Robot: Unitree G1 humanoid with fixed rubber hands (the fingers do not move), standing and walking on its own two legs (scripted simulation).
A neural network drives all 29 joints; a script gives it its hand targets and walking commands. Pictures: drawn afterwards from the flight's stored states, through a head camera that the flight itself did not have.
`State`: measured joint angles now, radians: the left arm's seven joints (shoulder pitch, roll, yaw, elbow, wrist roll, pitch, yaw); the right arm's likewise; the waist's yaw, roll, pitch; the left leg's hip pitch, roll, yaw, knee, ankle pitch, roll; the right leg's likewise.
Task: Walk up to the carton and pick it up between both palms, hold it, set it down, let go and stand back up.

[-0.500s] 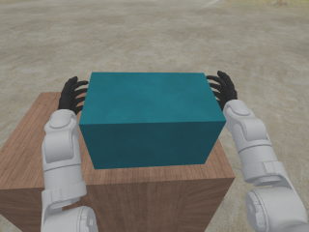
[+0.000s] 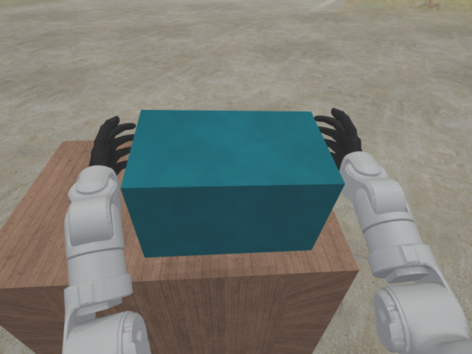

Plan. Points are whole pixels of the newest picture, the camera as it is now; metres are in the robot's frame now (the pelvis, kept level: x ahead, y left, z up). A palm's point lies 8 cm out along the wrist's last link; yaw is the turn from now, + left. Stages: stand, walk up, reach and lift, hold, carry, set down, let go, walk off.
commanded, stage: hold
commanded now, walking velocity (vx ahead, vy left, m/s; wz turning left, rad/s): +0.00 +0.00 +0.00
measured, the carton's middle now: (229, 182) +0.36 +0.01 +0.14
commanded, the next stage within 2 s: none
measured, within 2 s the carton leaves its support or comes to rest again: neither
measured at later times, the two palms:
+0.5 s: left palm (104, 168) +0.35 +0.20 +0.20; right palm (344, 155) +0.36 -0.19 +0.20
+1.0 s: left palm (102, 170) +0.35 +0.21 +0.19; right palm (343, 156) +0.36 -0.18 +0.20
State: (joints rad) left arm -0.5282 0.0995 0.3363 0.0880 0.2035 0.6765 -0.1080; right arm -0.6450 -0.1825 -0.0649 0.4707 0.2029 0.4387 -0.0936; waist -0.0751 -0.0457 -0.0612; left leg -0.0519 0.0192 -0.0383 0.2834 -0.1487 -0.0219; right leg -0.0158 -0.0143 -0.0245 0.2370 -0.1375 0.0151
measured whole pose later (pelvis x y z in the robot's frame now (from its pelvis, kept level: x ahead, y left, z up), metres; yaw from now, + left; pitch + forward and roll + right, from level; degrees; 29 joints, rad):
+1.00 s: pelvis +0.00 +0.00 +0.00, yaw +0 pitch -5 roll +0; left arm -0.52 0.11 0.33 0.09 0.20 0.67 -0.11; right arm -0.64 -0.17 -0.07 0.47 0.20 0.43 -0.10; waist -0.07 -0.05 -0.06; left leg -0.06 0.02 -0.04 0.29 -0.15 -0.02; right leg -0.02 -0.02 -0.02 0.24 -0.14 0.02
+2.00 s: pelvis +0.00 +0.00 +0.00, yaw +0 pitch -5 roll -1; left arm -0.52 0.10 0.32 0.09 0.20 0.66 -0.10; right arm -0.63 -0.18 -0.07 0.47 0.20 0.41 -0.09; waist -0.07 -0.05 -0.06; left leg -0.06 0.02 -0.03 0.29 -0.15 -0.02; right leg -0.01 -0.01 -0.02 0.24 -0.14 0.02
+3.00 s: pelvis +0.00 +0.00 +0.00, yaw +1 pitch -4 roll -1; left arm -0.51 0.10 0.32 0.09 0.20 0.66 -0.10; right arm -0.63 -0.18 -0.06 0.47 0.20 0.41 -0.10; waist -0.07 -0.05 -0.06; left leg -0.06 0.02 -0.04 0.29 -0.15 -0.02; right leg -0.02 -0.01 -0.03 0.24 -0.14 0.01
